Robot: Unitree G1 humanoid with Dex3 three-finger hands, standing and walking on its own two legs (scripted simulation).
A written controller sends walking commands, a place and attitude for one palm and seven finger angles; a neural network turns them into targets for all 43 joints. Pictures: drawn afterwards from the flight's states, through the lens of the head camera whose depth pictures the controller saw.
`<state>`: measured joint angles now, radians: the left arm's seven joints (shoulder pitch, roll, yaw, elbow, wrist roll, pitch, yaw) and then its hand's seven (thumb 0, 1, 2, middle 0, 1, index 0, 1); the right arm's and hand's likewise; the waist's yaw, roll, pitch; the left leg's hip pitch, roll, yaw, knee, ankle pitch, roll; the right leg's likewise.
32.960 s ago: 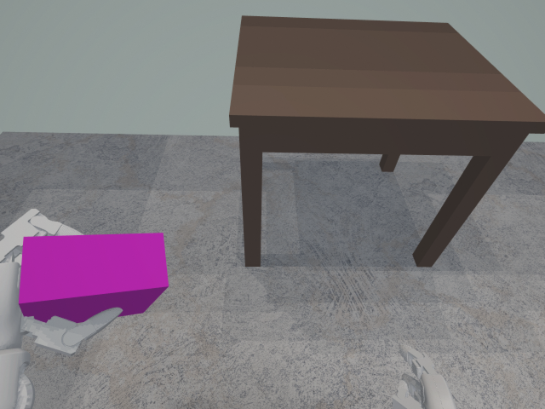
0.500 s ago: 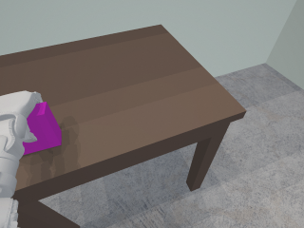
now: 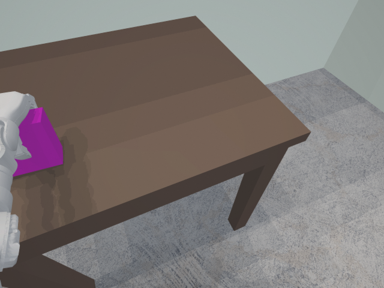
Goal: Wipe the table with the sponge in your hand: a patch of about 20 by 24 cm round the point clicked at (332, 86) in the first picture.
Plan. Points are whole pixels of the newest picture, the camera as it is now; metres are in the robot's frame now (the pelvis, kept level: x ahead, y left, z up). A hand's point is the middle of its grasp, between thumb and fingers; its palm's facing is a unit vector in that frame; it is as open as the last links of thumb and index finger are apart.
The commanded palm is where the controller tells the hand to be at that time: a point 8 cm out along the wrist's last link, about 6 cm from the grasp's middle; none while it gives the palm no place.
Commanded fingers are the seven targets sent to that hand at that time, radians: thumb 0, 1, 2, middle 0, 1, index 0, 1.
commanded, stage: wipe forward along the first lane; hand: left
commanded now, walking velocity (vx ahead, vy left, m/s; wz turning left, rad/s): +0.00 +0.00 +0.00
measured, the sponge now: (23, 151) +0.38 +0.39 +0.06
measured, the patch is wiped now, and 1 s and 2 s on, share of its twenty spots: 0.20 0.40 0.65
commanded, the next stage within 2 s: slide across to the middle lane in 0.40 s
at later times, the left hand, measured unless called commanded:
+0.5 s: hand (18, 113) +0.45 +0.40 +0.11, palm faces -0.16 +0.02 -0.99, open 10.2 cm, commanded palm +0.45 +0.38 +0.15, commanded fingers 0.00 0.10 1.30 -1.20 -1.60 -1.20 -1.60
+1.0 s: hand (37, 105) +0.47 +0.37 +0.11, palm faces -0.13 +0.01 -0.99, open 10.2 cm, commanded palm +0.47 +0.35 +0.17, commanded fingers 0.00 0.10 1.30 -1.20 -1.60 -1.20 -1.60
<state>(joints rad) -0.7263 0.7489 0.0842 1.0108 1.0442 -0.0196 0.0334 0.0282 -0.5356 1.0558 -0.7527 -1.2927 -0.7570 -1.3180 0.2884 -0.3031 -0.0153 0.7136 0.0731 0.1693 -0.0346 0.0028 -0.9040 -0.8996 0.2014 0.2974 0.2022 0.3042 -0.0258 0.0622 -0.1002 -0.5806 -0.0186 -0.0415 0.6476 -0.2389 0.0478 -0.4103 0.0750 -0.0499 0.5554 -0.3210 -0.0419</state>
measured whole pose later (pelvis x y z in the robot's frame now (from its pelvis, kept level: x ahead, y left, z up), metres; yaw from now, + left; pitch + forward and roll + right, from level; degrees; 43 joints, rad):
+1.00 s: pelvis +0.03 +0.02 +0.00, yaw +0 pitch +12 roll -3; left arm -0.89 0.72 -0.03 1.04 1.03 0.04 0.01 0.00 -0.52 1.06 -0.72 -1.33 -0.72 -1.36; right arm 0.31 -0.29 -0.02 0.73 0.06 0.15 -0.03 0.00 -0.90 -0.90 0.20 0.30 0.20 0.30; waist -0.05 0.05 -0.08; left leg -0.56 -0.05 -0.03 0.61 -0.25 0.08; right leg -0.38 0.05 -0.04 0.48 -0.32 -0.02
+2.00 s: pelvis +0.03 -0.01 +0.01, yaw +0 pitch +6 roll -1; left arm -0.59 0.50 -0.11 0.73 0.97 0.30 0.08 -0.01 -0.49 1.06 -0.67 -1.39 -0.67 -1.41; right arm 0.16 -0.29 0.00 0.67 0.09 0.20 0.00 0.00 -0.91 -0.90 0.20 0.30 0.20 0.30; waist 0.00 0.07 -0.11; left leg -0.41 -0.04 -0.03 0.55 -0.25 0.04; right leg -0.25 0.05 -0.03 0.47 -0.34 -0.05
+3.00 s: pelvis +0.03 +0.00 +0.01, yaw -1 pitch +1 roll +0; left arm -0.14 0.43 -0.18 0.11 0.95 0.50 0.08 0.01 -0.49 1.06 -0.63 -1.41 -0.68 -1.38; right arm 0.06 -0.27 0.04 0.61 0.10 0.17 0.02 0.01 -0.90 -0.90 0.20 0.30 0.20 0.30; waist 0.06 0.10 -0.09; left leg -0.31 -0.05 0.00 0.54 -0.26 0.05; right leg -0.17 0.04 -0.01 0.50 -0.35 -0.04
